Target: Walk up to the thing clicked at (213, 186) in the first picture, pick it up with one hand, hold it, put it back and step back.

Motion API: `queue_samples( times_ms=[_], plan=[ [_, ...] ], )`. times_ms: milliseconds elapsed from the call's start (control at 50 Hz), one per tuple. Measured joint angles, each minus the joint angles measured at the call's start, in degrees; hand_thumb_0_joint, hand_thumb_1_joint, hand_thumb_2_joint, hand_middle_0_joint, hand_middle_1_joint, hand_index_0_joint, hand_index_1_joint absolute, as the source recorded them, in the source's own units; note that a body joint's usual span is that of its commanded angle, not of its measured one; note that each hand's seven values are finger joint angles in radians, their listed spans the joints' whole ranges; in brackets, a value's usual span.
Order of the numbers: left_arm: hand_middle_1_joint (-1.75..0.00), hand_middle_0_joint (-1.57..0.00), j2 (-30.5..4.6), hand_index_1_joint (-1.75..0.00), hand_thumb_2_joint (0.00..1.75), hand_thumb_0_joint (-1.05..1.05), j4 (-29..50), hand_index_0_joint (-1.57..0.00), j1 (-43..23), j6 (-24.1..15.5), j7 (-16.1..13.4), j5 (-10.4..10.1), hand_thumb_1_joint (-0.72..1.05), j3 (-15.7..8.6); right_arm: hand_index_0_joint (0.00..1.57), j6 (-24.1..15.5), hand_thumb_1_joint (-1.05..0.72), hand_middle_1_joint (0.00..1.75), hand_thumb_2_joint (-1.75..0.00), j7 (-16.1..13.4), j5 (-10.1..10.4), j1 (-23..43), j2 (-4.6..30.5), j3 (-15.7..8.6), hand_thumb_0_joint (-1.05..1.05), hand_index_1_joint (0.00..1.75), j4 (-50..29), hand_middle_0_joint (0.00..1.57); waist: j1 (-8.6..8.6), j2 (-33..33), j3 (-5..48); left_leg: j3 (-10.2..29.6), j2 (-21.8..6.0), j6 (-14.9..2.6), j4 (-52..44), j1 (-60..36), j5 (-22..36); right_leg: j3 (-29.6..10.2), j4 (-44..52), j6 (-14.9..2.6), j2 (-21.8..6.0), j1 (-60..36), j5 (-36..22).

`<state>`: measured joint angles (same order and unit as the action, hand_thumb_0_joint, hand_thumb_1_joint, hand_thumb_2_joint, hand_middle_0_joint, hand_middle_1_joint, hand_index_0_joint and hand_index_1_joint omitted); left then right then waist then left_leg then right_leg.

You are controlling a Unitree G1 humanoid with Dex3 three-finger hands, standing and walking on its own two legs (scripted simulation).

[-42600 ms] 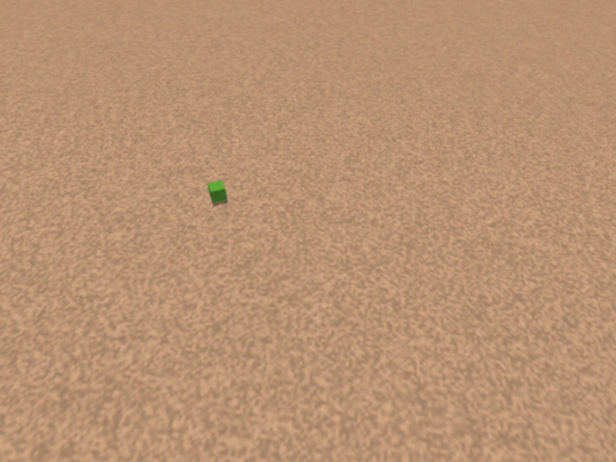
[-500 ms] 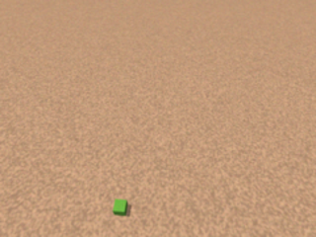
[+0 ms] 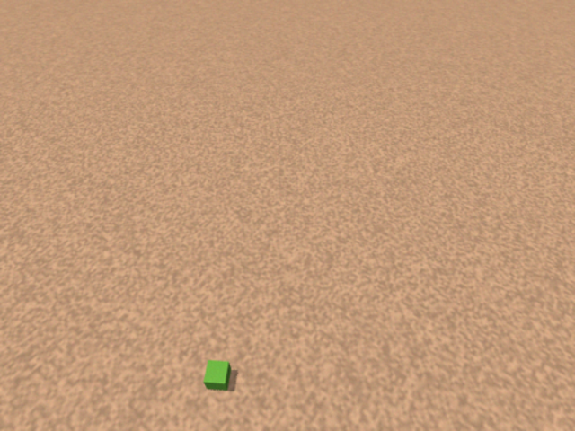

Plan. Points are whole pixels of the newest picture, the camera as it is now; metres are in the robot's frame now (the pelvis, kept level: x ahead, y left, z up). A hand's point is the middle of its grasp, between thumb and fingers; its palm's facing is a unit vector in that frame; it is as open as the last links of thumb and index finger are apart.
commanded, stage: stand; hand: left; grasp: from above
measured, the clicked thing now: (217, 375) +0.44 +0.23 -0.75
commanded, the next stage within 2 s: step back in 0.90 s
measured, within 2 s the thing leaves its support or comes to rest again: neither
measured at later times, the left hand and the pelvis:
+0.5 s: hand out of the picture +0.08 +0.24 -0.16, palm faces +0.02 -0.94 -0.34, open 7.4 cm; pelvis +0.01 -0.01 +0.00, yaw +0 degrees
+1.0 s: hand out of the picture +0.08 +0.25 -0.16, palm faces +0.03 -0.94 -0.35, open 7.4 cm; pelvis -0.01 +0.00 +0.00, yaw +0 degrees
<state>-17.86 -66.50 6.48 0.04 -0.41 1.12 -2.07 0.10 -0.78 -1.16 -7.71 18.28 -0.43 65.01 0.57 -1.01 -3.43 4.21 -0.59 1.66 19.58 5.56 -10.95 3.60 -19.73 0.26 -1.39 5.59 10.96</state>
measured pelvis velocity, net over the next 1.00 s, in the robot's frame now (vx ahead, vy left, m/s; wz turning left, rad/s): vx -0.01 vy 0.00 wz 0.00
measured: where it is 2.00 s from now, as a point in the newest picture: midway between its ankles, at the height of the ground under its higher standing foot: outside the picture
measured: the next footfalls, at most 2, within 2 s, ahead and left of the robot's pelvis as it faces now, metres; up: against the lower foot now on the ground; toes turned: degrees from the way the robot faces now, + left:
right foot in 1.60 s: -0.12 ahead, -0.07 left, +0.00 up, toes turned -2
left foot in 1.96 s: -0.20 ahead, +0.17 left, +0.00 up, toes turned -3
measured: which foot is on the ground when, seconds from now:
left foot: down 0.00-1.00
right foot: down 0.00-1.00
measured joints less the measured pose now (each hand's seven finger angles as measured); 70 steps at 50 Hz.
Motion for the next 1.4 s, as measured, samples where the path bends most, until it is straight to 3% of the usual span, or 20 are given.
queue_samples(
  times_ms=[900, 980, 1080, 1140, 1180, 1200, 1260, 1320, 1400],
  plan=[
    [-0.30, -0.20, -0.94, -0.30, 0.89, 0.00, 1.02, -0.21, -0.38, -0.49, 0.42, -0.27, 0.91, 0.49, 0.21, -0.12, -0.91, 0.30, -0.90, 0.43, 0.20, 0.55, 0.97, 0.43, 0.00, 0.30, -0.30, 0.20, -0.31, 0.33, 0.63, -0.01, -0.62, 0.56, -1.34, -0.37, 0.25, 0.03, 0.68, -0.55, 0.57, -0.01, 0.04],
    [-0.30, -0.20, -1.20, -0.30, 0.89, 0.00, 3.76, -0.21, -1.23, 0.01, 0.51, -1.20, 0.90, -1.13, 0.21, 1.13, -0.91, 0.30, -0.90, 0.91, 0.99, 1.95, 1.96, -0.44, 0.00, 0.30, -3.34, 0.20, -0.89, -0.11, -2.21, -0.11, -0.32, -1.06, 7.16, 5.16, -1.14, 0.32, -2.75, -0.83, 0.48, 2.87, 0.68],
    [-0.30, -0.20, -2.30, -0.30, 0.89, 0.00, 8.42, -0.21, -2.30, 1.24, -0.01, 0.00, 0.90, -2.11, 0.21, 2.81, -0.91, 0.30, -0.90, 1.37, 1.25, 2.19, 3.79, -2.28, 0.00, 0.30, -8.60, 0.20, -0.92, 1.04, -5.47, -0.18, 3.30, -4.41, 28.92, 13.87, -14.20, -1.05, -8.48, -0.46, -1.53, 7.74, 1.75],
    [-0.30, -0.20, -3.53, -0.30, 0.89, 0.01, 10.93, -0.21, -3.52, 1.99, -0.29, 0.49, 0.90, -2.08, 0.20, 2.94, -0.91, 0.30, -0.90, 1.53, 1.05, 0.79, 4.55, -2.93, 0.00, 0.30, -10.52, 0.20, -1.53, 1.82, -6.03, -1.22, 2.64, -4.49, 26.36, 12.99, -13.29, -1.22, -12.61, 0.70, -2.62, 11.01, 2.93],
    [-0.30, -0.20, -4.30, -0.30, 0.89, 0.01, 12.83, -0.21, -4.56, 2.50, -0.30, 0.08, 0.90, -1.95, 0.20, 2.61, -0.91, 0.30, -0.90, 1.50, 0.33, -0.49, 5.04, -3.44, 0.00, 0.30, -11.01, 0.20, -2.09, 2.05, -6.29, -1.65, 1.86, -3.57, 17.79, 10.08, -8.02, -0.98, -16.89, 1.63, -3.33, 13.64, 4.59],
    [-0.30, -0.20, -4.84, -0.30, 0.89, 0.01, 13.63, -0.21, -5.48, 2.80, -0.38, -0.31, 0.90, -2.09, 0.20, 2.51, -0.91, 0.30, -0.90, 1.31, -0.33, -0.62, 4.60, -3.80, 0.00, 0.30, -10.82, 0.20, -1.92, 3.22, -7.17, -2.13, 2.68, -3.08, 17.73, 10.11, -8.77, -2.42, -19.59, 0.84, -3.75, 15.07, 5.44],
    [-0.30, -0.20, -5.49, -0.30, 0.89, 0.01, 14.72, -0.21, -6.89, 3.52, -1.28, -0.74, 0.91, -2.44, 0.20, 2.53, -0.91, 0.30, -0.90, 1.51, -0.67, -0.99, 3.23, -3.23, 0.00, 0.30, -10.84, 0.20, -2.14, 4.17, -8.84, -2.24, 2.87, -3.60, 18.79, 11.52, -8.27, -10.67, -32.91, -1.25, 2.56, 18.99, 18.70],
    [-0.30, -0.20, -5.51, -0.29, 0.89, 0.00, 14.96, -0.21, -6.19, 3.69, -1.55, -1.21, 0.91, -2.22, 0.21, 2.53, -0.91, 0.30, -0.90, 1.06, -0.76, -1.29, 2.17, -2.54, 0.00, 0.30, -11.53, 0.20, -2.36, 4.19, -8.48, -2.58, 2.50, -4.02, 15.98, 12.12, -5.69, -13.03, -44.40, -1.72, 7.05, 21.49, 19.71],
    [-0.30, -0.20, -4.90, -0.29, 0.89, 0.00, 15.36, -0.21, -3.20, 3.59, -1.18, -0.82, 0.91, -2.07, 0.21, 1.96, -0.91, 0.30, -0.90, 0.20, -0.51, -0.81, 1.48, -2.42, 0.00, 0.30, -13.63, 0.20, -2.17, 3.44, -8.46, -4.11, 1.87, -4.60, 13.89, 12.28, -3.64, -11.66, -46.02, 0.02, 7.47, 19.12, 19.91]
  ],
)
